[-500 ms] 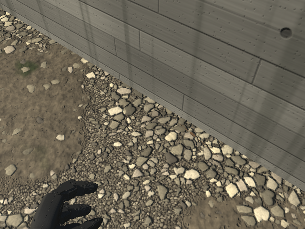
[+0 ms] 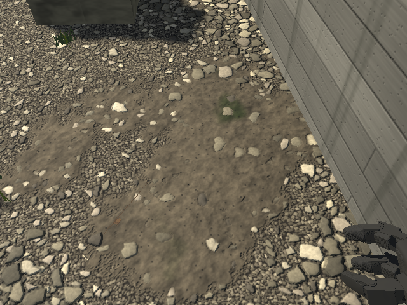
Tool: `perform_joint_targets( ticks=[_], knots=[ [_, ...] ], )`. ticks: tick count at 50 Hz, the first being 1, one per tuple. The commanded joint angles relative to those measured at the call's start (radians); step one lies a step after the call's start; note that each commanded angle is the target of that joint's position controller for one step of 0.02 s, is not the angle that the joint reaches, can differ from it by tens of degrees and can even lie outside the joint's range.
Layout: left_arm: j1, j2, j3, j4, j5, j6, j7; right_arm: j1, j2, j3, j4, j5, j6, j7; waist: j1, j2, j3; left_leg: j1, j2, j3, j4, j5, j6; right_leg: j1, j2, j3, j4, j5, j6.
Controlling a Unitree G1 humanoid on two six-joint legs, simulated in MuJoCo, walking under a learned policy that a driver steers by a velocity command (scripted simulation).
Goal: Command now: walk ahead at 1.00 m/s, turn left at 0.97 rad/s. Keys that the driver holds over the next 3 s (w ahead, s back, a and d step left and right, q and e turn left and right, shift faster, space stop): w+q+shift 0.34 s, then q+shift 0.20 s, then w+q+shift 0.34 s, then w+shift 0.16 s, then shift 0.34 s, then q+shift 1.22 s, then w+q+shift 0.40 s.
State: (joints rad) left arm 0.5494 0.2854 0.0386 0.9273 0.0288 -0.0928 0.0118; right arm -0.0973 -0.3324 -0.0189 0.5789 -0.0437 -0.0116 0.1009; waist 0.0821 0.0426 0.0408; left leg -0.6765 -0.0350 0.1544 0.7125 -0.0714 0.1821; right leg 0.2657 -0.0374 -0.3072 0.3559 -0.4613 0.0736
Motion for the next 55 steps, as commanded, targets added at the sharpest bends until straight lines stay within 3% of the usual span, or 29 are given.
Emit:
perform_joint_targets(
  ticks=[1, 2, 3, 4, 6, 8, 11, 14, 17, 20, 21, 22, 23, 24, 25, 27, 30, 31, 36, 38, 42, 44, 45, 46, 47, 48, 50, 53, 55],
  knots=[
    [-0.222, 0.237, 0.049, -0.163, 0.006, 0.017, 0.007, 0.615, -0.170, -0.085, 0.156, 0.012, -0.002, -0.045, -0.383, -0.111, -0.212, 0.876, -0.073, -0.093, -0.051, -0.110, 0.089, -0.528, -0.186, 0.070, 0.752, 1.208, -0.091],
    [-0.216, 0.126, 0.027, -0.203, 0.016, 0.010, -0.013, 0.532, -0.258, -0.116, 0.154, 0.032, 0.012, -0.073, -0.267, 0.154, -0.151, 0.975, 0.100, -0.376, -0.082, -0.094, 0.127, -0.838, 0.016, 0.078, 1.160, 0.070, -0.066],
    [-0.175, 0.132, 0.018, -0.324, -0.010, -0.006, -0.004, 0.480, -0.354, -0.132, 0.087, -0.004, 0.029, -0.073, -0.197, 0.189, -0.364, 1.225, 0.297, -0.907, -0.255, -0.171, 0.336, -1.143, 0.076, 0.292, 1.410, -0.052, -0.036],
    [-0.280, 0.169, 0.015, -0.345, -0.001, -0.030, -0.004, 0.516, -0.308, -0.135, 0.084, 0.013, 0.034, -0.086, -0.238, 0.000, -0.332, 1.148, 0.301, -0.968, -0.396, -0.279, 0.305, -1.186, 0.019, 0.402, 1.325, 0.057, -0.044],
    [-0.291, 0.156, 0.003, -0.328, 0.015, -0.033, 0.001, 0.447, -0.213, -0.111, 0.121, 0.025, 0.004, -0.100, -0.116, -0.130, -0.061, 0.770, 0.226, -0.812, -0.462, -0.152, 0.233, -1.087, -0.056, 0.394, 1.086, 0.100, -0.044],
    [-0.236, 0.146, 0.000, -0.304, 0.044, 0.016, 0.004, 0.383, -0.161, -0.085, 0.118, 0.024, -0.025, -0.111, -0.024, -0.145, 0.004, 0.514, 0.148, -0.667, -0.474, -0.045, 0.206, -0.935, -0.090, 0.402, 0.948, 0.026, -0.013],
    [-0.382, 0.089, -0.017, -0.373, 0.040, 0.045, -0.012, 0.368, -0.153, -0.080, 0.120, 0.036, -0.056, -0.099, -0.028, -0.094, 0.061, 0.254, 0.054, -0.566, -0.528, -0.044, 0.184, -0.811, -0.103, 0.347, 0.660, 0.115, 0.015],
    [-0.502, 0.050, -0.034, -0.411, 0.002, 0.039, -0.031, 0.374, -0.164, -0.093, 0.121, 0.038, -0.066, -0.087, -0.079, -0.043, 0.047, 0.181, 0.000, -0.527, -0.540, -0.007, 0.105, -0.615, -0.058, 0.330, 0.380, 0.481, 0.000],
    [-0.516, 0.099, -0.020, -0.406, -0.011, 0.034, -0.028, 0.433, -0.182, -0.105, 0.136, 0.043, -0.063, -0.084, -0.114, -0.013, 0.000, 0.356, 0.036, -0.579, -0.454, 0.133, 0.054, -0.551, -0.017, 0.344, 0.244, 0.513, -0.023],
    [-0.277, 0.182, 0.017, -0.326, 0.009, 0.009, 0.012, 0.439, -0.203, -0.109, 0.157, 0.041, -0.050, -0.090, 0.001, -0.045, -0.118, 0.475, -0.034, -0.535, 0.019, 0.546, -0.056, -0.326, 0.054, 0.335, 0.125, 0.435, -0.055],
    [-0.106, 0.247, 0.037, -0.302, 0.027, -0.008, 0.028, 0.431, -0.127, -0.089, 0.136, 0.051, -0.058, -0.087, 0.060, -0.093, -0.239, 0.355, -0.076, -0.483, 0.300, 0.299, -0.081, -0.105, -0.119, 0.476, 0.128, 0.364, -0.094],
    [-0.085, 0.322, 0.051, -0.311, 0.051, 0.000, 0.028, 0.553, -0.003, -0.063, 0.094, 0.078, -0.049, -0.106, -0.010, -0.356, -0.422, 0.099, -0.195, -0.330, 0.579, -0.592, -0.121, 0.152, -0.485, 0.880, 0.102, 0.530, -0.174],
    [-0.107, 0.299, 0.062, -0.303, 0.023, 0.016, 0.021, 0.533, -0.129, -0.074, 0.093, 0.025, -0.034, -0.121, -0.019, -0.329, -0.451, 0.024, -0.099, -0.282, 0.672, -0.491, -0.109, 0.093, -0.486, 1.018, 0.076, 0.417, -0.233],
    [-0.194, 0.171, 0.039, -0.337, -0.011, 0.024, 0.042, 0.473, -0.092, -0.067, 0.063, 0.111, -0.028, -0.125, -0.006, -0.364, -0.305, -0.058, 0.000, -0.311, 0.738, -0.428, -0.171, 0.059, -0.405, 0.864, 0.054, 0.385, -0.218],
    [-0.245, 0.129, 0.030, -0.324, -0.006, 0.038, 0.051, 0.405, -0.119, -0.068, 0.061, 0.124, -0.024, -0.123, -0.004, -0.262, -0.188, -0.066, 0.039, -0.267, 0.718, -0.352, -0.189, -0.076, -0.350, 0.693, 0.045, 0.471, -0.187],
    [-0.313, 0.142, 0.040, -0.301, 0.006, 0.046, 0.055, 0.376, -0.121, -0.079, 0.036, 0.118, -0.006, -0.117, -0.066, -0.161, -0.081, 0.001, 0.093, -0.239, 0.678, -0.305, -0.218, -0.255, -0.278, 0.492, 0.019, 0.668, -0.168],
    [-0.305, 0.106, 0.055, -0.237, -0.029, 0.033, 0.044, 0.306, -0.035, -0.057, -0.022, 0.132, 0.024, -0.096, -0.077, -0.188, -0.054, -0.024, 0.175, -0.213, 0.560, -0.249, -0.201, -0.318, -0.251, 0.382, -0.097, 0.425, -0.194],
    [-0.258, 0.096, 0.032, -0.216, -0.003, 0.015, 0.014, 0.223, -0.046, -0.053, -0.056, -0.031, 0.051, -0.063, -0.077, -0.076, -0.046, -0.054, 0.112, -0.190, 0.547, -0.225, -0.172, -0.359, -0.319, 0.383, -0.102, 0.499, -0.196],
    [-0.282, 0.129, 0.048, -0.180, -0.010, -0.003, -0.003, 0.178, -0.036, -0.056, -0.059, 0.024, 0.064, -0.022, -0.116, -0.141, 0.012, -0.047, 0.117, -0.167, 0.339, 0.001, -0.119, -0.383, -0.274, 0.163, -0.118, 0.410, -0.139],
    [-0.231, 0.151, 0.055, -0.160, -0.007, 0.006, 0.007, 0.089, -0.039, -0.055, -0.063, 0.021, 0.060, -0.016, -0.083, -0.107, 0.082, -0.040, 0.100, -0.093, 0.224, 0.024, -0.096, -0.361, -0.268, 0.106, -0.148, 0.440, -0.124],
    [-0.150, 0.213, 0.064, -0.119, -0.009, 0.023, 0.022, 0.075, -0.047, -0.055, -0.048, 0.028, 0.048, -0.017, -0.118, -0.132, 0.059, 0.141, -0.002, 0.032, 0.084, -0.175, 0.004, -0.224, -0.259, -0.013, -0.017, 1.102, -0.113],
    [-0.151, 0.270, 0.078, -0.126, -0.006, 0.056, 0.015, 0.291, -0.088, -0.076, 0.033, 0.034, 0.038, -0.037, -0.221, -0.139, -0.073, 0.378, -0.089, 0.063, 0.077, -0.308, 0.056, -0.208, -0.286, -0.023, 0.300, 1.389, -0.129],
    [-0.169, 0.274, 0.076, -0.140, -0.006, 0.066, 0.007, 0.490, -0.112, -0.096, 0.112, 0.027, 0.029, -0.055, -0.305, -0.113, -0.157, 0.659, -0.122, -0.008, 0.010, -0.339, 0.090, -0.377, -0.288, -0.002, 0.592, 1.287, -0.130],
    [-0.175, 0.177, 0.054, -0.158, 0.007, 0.070, -0.009, 0.509, -0.156, -0.112, 0.157, 0.032, 0.026, -0.079, -0.275, 0.061, -0.159, 0.831, 0.022, -0.282, -0.113, -0.473, 0.129, -0.669, -0.170, 0.007, 0.947, 0.489, -0.109],
    [-0.271, 0.094, 0.037, -0.295, -0.008, 0.050, -0.021, 0.420, -0.263, -0.127, 0.114, 0.026, 0.038, -0.082, -0.188, 0.215, -0.216, 0.957, 0.227, -0.888, -0.370, -0.680, 0.259, -1.033, 0.046, 0.149, 1.219, -0.035, -0.053],
    [-0.403, 0.132, 0.030, -0.337, -0.001, 0.024, -0.013, 0.445, -0.240, -0.121, 0.120, 0.009, 0.036, -0.092, -0.229, 0.015, -0.161, 0.925, 0.281, -0.937, -0.473, -0.532, 0.215, -1.131, -0.015, 0.330, 1.174, 0.045, -0.054],
    [-0.324, 0.110, 0.008, -0.283, -0.015, 0.001, -0.008, 0.449, -0.169, -0.102, 0.190, -0.006, 0.005, -0.114, -0.141, -0.076, -0.040, 0.716, 0.265, -0.759, -0.494, -0.391, 0.179, -1.050, -0.106, 0.355, 0.999, 0.109, -0.076],
    [-0.248, 0.111, 0.003, -0.233, 0.010, 0.045, -0.024, 0.403, -0.055, -0.052, 0.199, 0.005, -0.049, -0.108, -0.058, -0.051, 0.022, 0.525, 0.192, -0.584, -0.525, -0.121, 0.145, -0.925, -0.143, 0.364, 0.853, 0.098, -0.064],
    [-0.326, 0.082, -0.003, -0.256, 0.008, 0.050, -0.033, 0.439, -0.074, -0.055, 0.237, 0.023, -0.064, -0.097, -0.059, -0.097, 0.087, 0.492, 0.182, -0.466, -0.530, 0.301, 0.131, -0.933, -0.138, 0.327, 0.710, 0.150, -0.045]
  ],
)
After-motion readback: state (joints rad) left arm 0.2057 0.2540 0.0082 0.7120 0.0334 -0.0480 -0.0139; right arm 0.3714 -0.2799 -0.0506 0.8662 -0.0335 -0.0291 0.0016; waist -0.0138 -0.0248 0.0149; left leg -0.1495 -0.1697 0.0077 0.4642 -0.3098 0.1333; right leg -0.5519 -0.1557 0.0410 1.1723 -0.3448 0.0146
